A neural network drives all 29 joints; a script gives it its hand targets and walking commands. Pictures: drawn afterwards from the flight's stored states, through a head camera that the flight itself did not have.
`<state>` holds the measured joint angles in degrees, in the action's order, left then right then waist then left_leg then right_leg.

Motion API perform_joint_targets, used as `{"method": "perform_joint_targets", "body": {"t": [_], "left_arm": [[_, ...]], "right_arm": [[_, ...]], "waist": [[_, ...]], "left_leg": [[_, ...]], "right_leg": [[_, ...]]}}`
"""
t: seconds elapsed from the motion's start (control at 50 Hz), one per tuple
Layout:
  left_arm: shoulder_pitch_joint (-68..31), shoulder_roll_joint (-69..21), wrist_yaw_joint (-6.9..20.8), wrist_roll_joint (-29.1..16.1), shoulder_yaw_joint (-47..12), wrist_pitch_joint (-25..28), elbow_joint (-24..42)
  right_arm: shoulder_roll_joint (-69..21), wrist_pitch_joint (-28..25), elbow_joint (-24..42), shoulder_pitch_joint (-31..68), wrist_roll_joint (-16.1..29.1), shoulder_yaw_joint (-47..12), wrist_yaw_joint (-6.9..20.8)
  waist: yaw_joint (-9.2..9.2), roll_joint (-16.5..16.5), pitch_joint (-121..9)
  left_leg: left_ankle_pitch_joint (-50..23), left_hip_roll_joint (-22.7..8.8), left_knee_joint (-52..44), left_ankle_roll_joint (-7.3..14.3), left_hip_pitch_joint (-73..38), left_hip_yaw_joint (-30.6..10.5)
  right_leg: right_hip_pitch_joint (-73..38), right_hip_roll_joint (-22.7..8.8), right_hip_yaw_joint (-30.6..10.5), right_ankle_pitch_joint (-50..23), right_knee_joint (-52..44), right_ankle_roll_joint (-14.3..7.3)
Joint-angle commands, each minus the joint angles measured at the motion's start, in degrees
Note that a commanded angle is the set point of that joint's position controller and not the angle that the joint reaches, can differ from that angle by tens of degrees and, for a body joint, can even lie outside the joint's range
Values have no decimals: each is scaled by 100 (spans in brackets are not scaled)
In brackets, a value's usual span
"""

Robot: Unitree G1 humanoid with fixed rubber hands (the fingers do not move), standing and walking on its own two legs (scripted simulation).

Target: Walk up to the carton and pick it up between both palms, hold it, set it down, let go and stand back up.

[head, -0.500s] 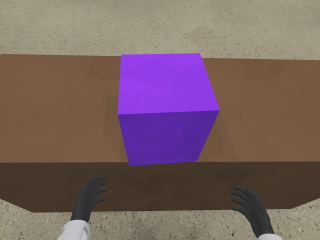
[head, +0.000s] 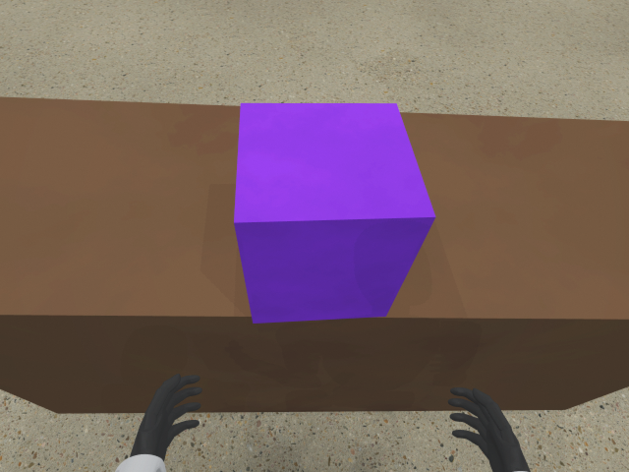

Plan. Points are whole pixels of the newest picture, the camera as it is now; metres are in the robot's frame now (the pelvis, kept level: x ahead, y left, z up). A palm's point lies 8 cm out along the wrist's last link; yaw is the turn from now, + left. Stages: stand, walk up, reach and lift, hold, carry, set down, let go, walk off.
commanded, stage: set down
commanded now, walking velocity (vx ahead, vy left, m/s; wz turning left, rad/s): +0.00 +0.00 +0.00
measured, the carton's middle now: (320, 220) +0.45 +0.02 +0.04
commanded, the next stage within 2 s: let go in 0.56 s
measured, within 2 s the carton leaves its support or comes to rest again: neither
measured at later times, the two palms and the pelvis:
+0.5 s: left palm (144, 463) +0.15 +0.22 -0.07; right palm (492, 465) +0.17 -0.22 -0.08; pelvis +0.00 +0.00 +0.00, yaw +0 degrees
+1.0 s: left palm (141, 466) +0.15 +0.22 -0.08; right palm (486, 462) +0.17 -0.21 -0.09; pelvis +0.00 +0.00 +0.00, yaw +0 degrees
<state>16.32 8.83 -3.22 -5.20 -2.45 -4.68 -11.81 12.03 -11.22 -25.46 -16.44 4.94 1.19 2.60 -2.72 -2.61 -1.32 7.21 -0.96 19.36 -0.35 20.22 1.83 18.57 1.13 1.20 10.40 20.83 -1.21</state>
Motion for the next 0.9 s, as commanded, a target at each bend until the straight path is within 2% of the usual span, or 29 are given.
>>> {"method": "perform_joint_targets", "body": {"t": [0.0, 0.02, 0.04, 0.08, 0.1, 0.16, 0.2, 0.22, 0.24, 0.26, 0.28, 0.32, 0.34, 0.38, 0.4, 0.42, 0.5, 0.58, 0.68, 0.74, 0.78, 0.8, 0.82, 0.84, 0.86, 0.88], "left_arm": [[-365, 1068, 22, 346, 478, 225, 206], [-384, 1086, -3, 324, 471, 249, 383], [-390, 1112, 51, 347, 499, 208, 58], [-348, 1090, 48, 398, 470, 158, 70], [-360, 1144, 87, 407, 547, 140, -59], [-269, 1187, 136, 412, 570, 148, -51], [-247, 1221, 142, 405, 561, 154, 36], [-289, 1179, 212, 462, 565, 93, -410], [-326, 1246, 197, 410, 581, 119, -157], [-302, 1237, 208, 404, 560, 112, -182], [-408, 1254, 252, 406, 578, 71, -436], [-460, 1273, 222, 427, 559, 93, -273], [-532, 1265, 182, 429, 553, 109, -138], [-596, 1305, 195, 454, 561, 98, -371], [-612, 1348, 218, 422, 565, 73, -440], [-637, 1350, 225, 424, 551, 67, -433], [-652, 1344, 194, 463, 532, 78, -385], [-658, 1318, 165, 431, 468, 109, -369], [-645, 1224, 118, 548, 432, 122, -331], [-620, 1205, 144, 522, 432, 109, -441], [-608, 1223, 115, 553, 445, 117, -365], [-656, 1217, 143, 502, 401, 120, -366], [-620, 1151, 131, 553, 393, 87, -482], [-610, 1133, 113, 564, 402, 91, -518], [-622, 1153, 124, 555, 406, 102, -483], [-634, 1177, 113, 523, 408, 121, -358]], "right_arm": [[628, -296, -59, 372, -96, 146, -87], [647, -310, -18, 367, -78, 127, -84], [619, -271, -265, 338, -158, 113, -103], [632, -274, -352, 334, -132, 121, -95], [540, -274, -440, 331, -156, 73, -126], [552, -340, -584, 315, -168, 59, -163], [552, -391, -565, 377, -145, 51, -168], [520, -339, -910, 374, -251, 52, -204], [500, -397, -650, 411, -223, 10, -200], [521, -416, -607, 431, -218, 36, -200], [482, -382, -834, 520, -278, 43, -231], [497, -414, -787, 545, -280, 116, -226], [515, -449, -655, 608, -283, 139, -205], [425, -428, -970, 627, -327, 141, -210], [407, -422, -1007, 610, -370, 137, -234], [437, -418, -1039, 679, -380, 167, -249], [424, -461, -1119, 723, -404, 218, -248], [497, -529, -1242, 799, -408, 252, -223], [614, -590, -1521, 876, -381, 324, -174], [576, -591, -1566, 859, -377, 305, -180], [609, -622, -1581, 869, -364, 299, -176], [604, -620, -1533, 904, -395, 310, -200], [663, -612, -1689, 893, -402, 343, -164], [658, -622, -1680, 944, -406, 326, -140], [652, -615, -1622, 875, -397, 306, -163], [657, -644, -1522, 897, -376, 303, -162]], "waist": [[168, 49, -881], [202, 86, -999], [217, -22, -805], [262, 171, -886], [232, 141, -855], [282, 43, -952], [286, 116, -1075], [348, 89, -772], [265, 46, -991], [281, 44, -985], [296, 41, -804], [332, 171, -809], [280, 127, -913], [299, 197, -850], [318, 111, -799], [359, 157, -789], [337, 236, -800], [364, 169, -915], [356, 384, -969], [372, 236, -963], [379, 315, -972], [396, 184, -916], [363, 325, -903], [313, 248, -943], [364, 274, -906], [330, 266, -946]], "left_leg": [[-540, 132, 223, 10, -2276, 247], [-595, 124, 243, 18, -2310, 246], [-546, 144, 249, 33, -2231, 271], [-571, 138, 257, 13, -2283, 241], [-518, 153, 272, 25, -2252, 261], [-758, 173, 328, 13, -2291, 251], [-751, 173, 341, 13, -2287, 244], [-661, 198, 326, 8, -2265, 255], [-666, 179, 347, 41, -2281, 272], [-623, 170, 338, 45, -2296, 249], [-534, 184, 336, 38, -2255, 275], [-514, 173, 317, 8, -2273, 259], [-491, 156, 313, 25, -2283, 272], [-443, 176, 335, 17, -2260, 294], [-352, 173, 341, 29, -2207, 307], [-331, 164, 338, 25, -2209, 276], [-298, 163, 327, -10, -2243, 298], [-507, 148, 378, -3, -2256, 268], [-653, 130, 370, -93, -2363, 244], [-595, 126, 386, -71, -2332, 236], [-589, 132, 418, -82, -2355, 232], [-559, 130, 377, -67, -2356, 221], [-627, 116, 387, -95, -2353, 229], [-594, 101, 385, -71, -2365, 229], [-541, 117, 372, -90, -2361, 247], [-561, 123, 400, -78, -2342, 222]], "right_leg": [[-686, -160, -124, -368, -424, 104], [-732, -179, -119, -433, -405, 104], [-711, -184, -164, -472, -417, 126], [-690, -197, -180, -486, -394, 110], [-730, -201, -181, -495, -402, 135], [-866, -209, -179, -861, -375, 164], [-873, -199, -170, -880, -350, 174], [-843, -233, -213, -864, -395, 180], [-899, -220, -191, -840, -373, 204], [-856, -208, -195, -786, -381, 188], [-774, -217, -193, -630, -399, 195], [-764, -213, -184, -590, -406, 180], [-763, -190, -143, -531, -375, 179], [-721, -223, -167, -500, -377, 182], [-682, -241, -189, -419, -388, 200], [-694, -225, -173, -440, -375, 184], [-681, -230, -154, -398, -374, 171], [-717, -216, -126, -686, -331, 172], [-714, -157, -39, -708, -294, 132], [-705, -145, -48, -684, -314, 148], [-664, -170, -48, -670, -301, 153], [-680, -155, -56, -661, -336, 167], [-680, -150, -25, -706, -280, 146], [-658, -136, -20, -687, -302, 145], [-619, -162, -59, -609, -311, 163], [-656, -162, -51, -653, -303, 145]]}}
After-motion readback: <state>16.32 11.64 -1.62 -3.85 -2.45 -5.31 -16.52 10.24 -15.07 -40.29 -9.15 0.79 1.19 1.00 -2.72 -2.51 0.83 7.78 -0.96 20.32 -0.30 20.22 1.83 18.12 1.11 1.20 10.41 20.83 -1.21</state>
